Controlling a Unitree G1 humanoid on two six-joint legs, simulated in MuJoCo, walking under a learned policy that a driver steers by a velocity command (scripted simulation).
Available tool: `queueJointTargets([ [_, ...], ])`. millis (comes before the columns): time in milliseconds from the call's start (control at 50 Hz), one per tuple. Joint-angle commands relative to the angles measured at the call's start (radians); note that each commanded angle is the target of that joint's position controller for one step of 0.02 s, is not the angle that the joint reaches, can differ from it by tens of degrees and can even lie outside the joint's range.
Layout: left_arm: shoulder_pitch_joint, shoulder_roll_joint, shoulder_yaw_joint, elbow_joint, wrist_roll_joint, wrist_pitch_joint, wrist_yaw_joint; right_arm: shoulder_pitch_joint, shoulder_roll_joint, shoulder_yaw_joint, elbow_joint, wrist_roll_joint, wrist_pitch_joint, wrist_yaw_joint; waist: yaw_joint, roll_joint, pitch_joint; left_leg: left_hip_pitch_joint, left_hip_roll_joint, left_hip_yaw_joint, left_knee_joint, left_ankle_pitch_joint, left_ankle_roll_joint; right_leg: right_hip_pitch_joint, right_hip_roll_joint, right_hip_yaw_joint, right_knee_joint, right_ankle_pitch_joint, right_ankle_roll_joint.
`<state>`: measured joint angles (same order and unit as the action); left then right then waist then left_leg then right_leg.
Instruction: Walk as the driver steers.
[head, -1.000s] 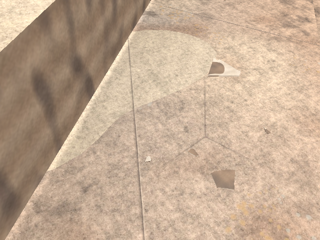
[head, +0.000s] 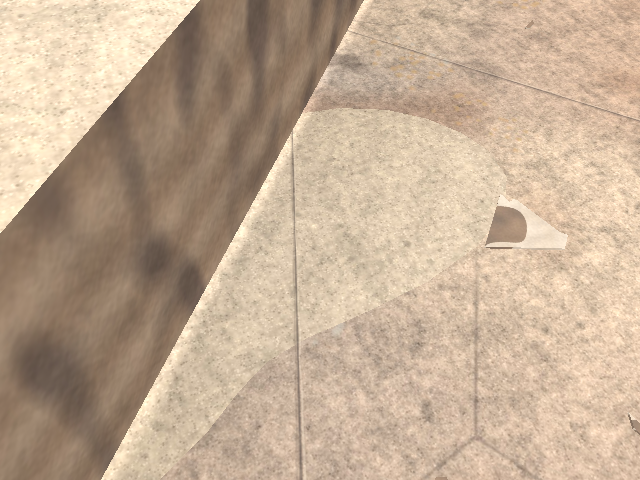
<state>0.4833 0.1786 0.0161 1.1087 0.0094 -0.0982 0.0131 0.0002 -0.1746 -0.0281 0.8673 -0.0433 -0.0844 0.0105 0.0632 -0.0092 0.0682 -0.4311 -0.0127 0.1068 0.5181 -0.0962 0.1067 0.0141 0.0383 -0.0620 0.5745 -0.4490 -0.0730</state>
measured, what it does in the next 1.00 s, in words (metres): walks ahead, turning right: right foot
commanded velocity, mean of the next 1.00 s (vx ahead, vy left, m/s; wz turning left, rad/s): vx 0.48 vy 0.00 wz -0.38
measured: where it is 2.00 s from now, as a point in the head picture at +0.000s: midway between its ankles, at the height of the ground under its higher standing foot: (408, 400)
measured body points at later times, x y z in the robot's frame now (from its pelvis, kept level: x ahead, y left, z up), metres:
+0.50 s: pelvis +0.27 -0.01 +0.00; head +0.30 -0.02 +0.45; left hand +0.49 +0.17 -0.11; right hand +0.16 -0.23 -0.14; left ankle +0.11 +0.08 -0.72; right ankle +0.39 -0.10 -0.71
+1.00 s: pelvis +0.52 -0.08 +0.01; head +0.56 -0.11 +0.46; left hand +0.58 +0.19 -0.11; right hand +0.64 -0.38 -0.09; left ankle +0.73 -0.02 -0.68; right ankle +0.39 -0.09 -0.72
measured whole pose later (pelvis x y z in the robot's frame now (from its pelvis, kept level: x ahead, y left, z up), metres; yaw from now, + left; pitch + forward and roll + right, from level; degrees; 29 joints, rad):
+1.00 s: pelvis +0.52 -0.08 +0.01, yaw -26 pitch +2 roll +0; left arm 0.45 0.25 0.07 0.95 0.01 -0.04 0.01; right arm -0.01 -0.25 -0.02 0.76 -0.02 -0.04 0.01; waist 0.10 0.04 0.06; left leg -0.62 0.03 -0.03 0.66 -0.05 -0.02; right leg 0.00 0.16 0.19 0.32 -0.32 -0.13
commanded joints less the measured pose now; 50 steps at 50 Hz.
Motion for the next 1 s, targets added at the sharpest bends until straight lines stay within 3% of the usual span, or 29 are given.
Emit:
queueJointTargets([
  [20,0.065,0.122,0.024,-0.052,-0.011,-0.014,-0.006,0.466,-0.238,-0.077,0.093,0.000,0.006,-0.008,-0.171,0.104,-0.333,0.740,0.430,-0.784,-0.257,-0.224,0.243,-0.639,0.010,0.094,0.753,-0.037,-0.031],
  [40,-0.025,0.131,0.031,-0.084,-0.002,-0.014,-0.013,0.352,-0.190,-0.064,0.078,0.018,0.008,-0.002,-0.119,0.076,-0.176,0.597,0.383,-0.595,-0.270,-0.225,0.212,-0.685,-0.054,0.116,0.730,0.054,-0.040],
  [60,-0.081,0.112,0.028,-0.098,0.004,-0.018,-0.020,0.288,-0.131,-0.050,0.070,0.022,0.001,0.004,-0.100,0.036,-0.103,0.467,0.338,-0.482,-0.308,-0.138,0.181,-0.659,-0.088,0.114,0.668,0.123,-0.037],
  [100,-0.096,0.074,0.026,-0.099,0.029,0.006,-0.028,0.278,-0.062,-0.026,0.091,0.026,-0.011,-0.003,-0.048,0.054,-0.040,0.326,0.254,-0.335,-0.356,-0.015,0.113,-0.578,-0.125,0.104,0.571,0.177,-0.016],
  [140,-0.093,0.048,0.023,-0.101,0.034,0.030,-0.038,0.333,-0.072,-0.024,0.117,0.028,-0.027,-0.009,-0.031,0.059,-0.042,0.297,0.231,-0.266,-0.365,0.141,0.109,-0.555,-0.124,0.079,0.546,0.205,0.006],
  [160,-0.117,0.040,0.021,-0.115,0.032,0.038,-0.043,0.359,-0.099,-0.028,0.132,0.031,-0.034,-0.010,-0.028,0.059,-0.032,0.303,0.230,-0.235,-0.384,0.155,0.113,-0.586,-0.128,0.071,0.538,0.228,0.012],
  [240,-0.305,0.057,0.019,-0.194,0.019,0.051,-0.051,0.414,-0.103,-0.022,0.151,0.027,-0.041,-0.010,-0.057,0.070,0.029,0.305,0.198,-0.121,-0.434,0.165,0.077,-0.692,-0.129,0.065,0.383,0.382,0.020],
  [360,-0.494,0.048,0.004,-0.275,0.014,0.049,-0.058,0.486,-0.110,-0.013,0.175,0.030,-0.050,-0.027,-0.091,0.076,0.054,0.412,0.220,-0.005,-0.439,0.286,0.039,-0.647,-0.093,0.004,0.102,0.523,-0.009],
  [440,-0.509,0.068,0.013,-0.295,0.028,0.044,-0.063,0.491,-0.135,-0.015,0.182,0.024,-0.035,-0.045,-0.072,0.079,0.034,0.562,0.269,0.048,-0.301,0.557,0.030,-0.615,-0.050,-0.042,0.029,0.372,-0.058],
  [480,-0.437,0.086,0.025,-0.275,0.033,0.044,-0.054,0.473,-0.172,-0.025,0.174,0.017,-0.022,-0.050,-0.040,0.107,-0.022,0.591,0.277,0.079,-0.124,0.852,0.021,-0.506,0.015,-0.091,0.024,0.248,-0.097],
  [500,-0.336,0.104,0.038,-0.245,0.027,0.040,-0.050,0.476,-0.177,-0.028,0.173,0.011,-0.009,-0.051,-0.004,0.113,-0.069,0.590,0.272,0.090,0.033,0.906,0.017,-0.410,0.052,-0.104,-0.010,0.220,-0.123],
  [520,-0.198,0.132,0.056,-0.199,0.034,0.033,-0.046,0.468,-0.186,-0.030,0.161,0.015,0.001,-0.048,0.052,0.097,-0.141,0.503,0.256,0.108,0.248,0.805,-0.001,-0.220,0.068,-0.080,-0.089,0.242,-0.155],
  [540,-0.050,0.217,0.087,-0.173,0.052,0.031,-0.034,0.450,-0.167,-0.025,0.119,0.023,-0.001,-0.042,0.113,0.011,-0.243,0.269,0.225,0.111,0.566,0.460,-0.026,0.032,-0.114,0.168,-0.118,0.146,-0.221],
  [560,-0.090,0.296,0.111,-0.208,0.034,0.048,-0.027,0.460,-0.096,-0.019,0.051,0.047,-0.015,-0.021,0.037,-0.258,-0.320,-0.185,-0.035,0.057,0.958,-0.411,-0.084,0.304,-0.386,0.762,-0.247,0.154,-0.382],
  [580,-0.096,0.295,0.111,-0.199,0.008,0.058,-0.030,0.360,-0.167,-0.033,0.021,0.033,-0.026,-0.020,0.046,-0.079,-0.274,-0.314,0.009,-0.135,0.996,-0.365,-0.066,0.282,-0.371,0.748,-0.287,0.306,-0.371],
  [600,-0.150,0.257,0.104,-0.199,0.002,0.053,-0.022,0.299,-0.159,-0.029,-0.004,0.042,-0.039,-0.018,0.019,-0.018,-0.174,-0.320,0.061,-0.147,0.926,-0.260,-0.065,0.162,-0.352,0.588,-0.287,0.414,-0.333],
  [620,-0.192,0.199,0.092,-0.200,0.004,0.049,-0.023,0.309,-0.149,-0.028,0.005,0.042,-0.043,-0.019,-0.030,0.058,-0.099,-0.258,0.093,-0.141,0.823,-0.219,-0.069,0.019,-0.312,0.499,-0.310,0.545,-0.287],
  [640,-0.216,0.172,0.083,-0.204,0.002,0.044,-0.021,0.293,-0.146,-0.030,-0.007,0.026,-0.029,-0.019,-0.058,0.070,-0.072,-0.205,0.116,-0.148,0.748,-0.218,-0.082,-0.063,-0.258,0.431,-0.318,0.600,-0.253],
  [660,-0.234,0.154,0.075,-0.204,-0.007,0.038,-0.015,0.309,-0.137,-0.029,-0.006,0.005,-0.007,-0.017,-0.089,0.057,-0.068,-0.153,0.125,-0.148,0.697,-0.220,-0.095,-0.125,-0.215,0.379,-0.333,0.618,-0.229],
  [700,-0.200,0.172,0.075,-0.201,-0.016,0.024,-0.012,0.300,-0.119,-0.028,-0.023,-0.010,0.028,-0.006,-0.098,0.020,-0.072,-0.134,0.121,-0.129,0.628,-0.219,-0.122,-0.158,-0.179,0.343,-0.344,0.685,-0.227],
  [740,-0.159,0.205,0.082,-0.199,-0.015,0.021,-0.012,0.238,-0.117,-0.027,-0.053,-0.008,0.043,0.000,-0.086,0.004,-0.058,-0.167,0.119,-0.111,0.551,-0.152,-0.144,-0.176,-0.155,0.328,-0.362,0.681,-0.213],
  [860,-0.015,0.212,0.084,-0.180,-0.010,0.034,-0.008,0.003,-0.147,-0.024,-0.143,0.004,0.052,0.004,0.003,-0.039,-0.031,-0.304,0.094,-0.120,0.323,0.043,-0.158,-0.042,-0.139,0.380,-0.360,0.652,-0.136],
  [920,0.020,0.209,0.079,-0.180,-0.007,0.042,0.000,-0.071,-0.142,-0.012,-0.176,0.015,0.044,0.001,0.021,-0.043,-0.020,-0.278,0.045,-0.099,0.226,0.054,-0.148,-0.010,-0.117,0.358,-0.272,0.907,-0.111],
  [980,0.042,0.209,0.077,-0.182,0.006,0.054,0.009,-0.088,-0.145,-0.002,-0.191,0.027,0.029,-0.007,0.034,-0.086,-0.044,-0.163,-0.022,-0.088,0.115,0.050,-0.120,0.004,-0.089,0.364,-0.178,1.021,-0.075],
  [1000,0.017,0.212,0.078,-0.192,0.012,0.057,0.013,-0.042,-0.160,-0.004,-0.178,0.027,0.022,-0.008,0.013,-0.103,-0.053,-0.083,-0.040,-0.100,0.053,0.039,-0.106,-0.011,-0.076,0.373,-0.137,1.031,-0.056],
])
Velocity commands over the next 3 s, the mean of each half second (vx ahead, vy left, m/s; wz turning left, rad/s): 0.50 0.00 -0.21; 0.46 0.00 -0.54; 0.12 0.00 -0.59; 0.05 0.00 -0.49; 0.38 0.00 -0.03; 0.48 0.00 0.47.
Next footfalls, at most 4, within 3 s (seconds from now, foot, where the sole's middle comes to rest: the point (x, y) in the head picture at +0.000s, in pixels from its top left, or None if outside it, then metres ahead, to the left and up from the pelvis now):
0.52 right None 0.43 -0.10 -0.76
1.08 left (386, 337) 0.77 -0.08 -0.76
1.54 right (456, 421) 0.58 -0.23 -0.76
2.00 left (391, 361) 0.71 -0.09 -0.76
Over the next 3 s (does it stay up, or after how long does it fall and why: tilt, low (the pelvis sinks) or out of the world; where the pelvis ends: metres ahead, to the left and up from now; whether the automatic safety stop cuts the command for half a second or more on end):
stays up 0.83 -0.51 -0.01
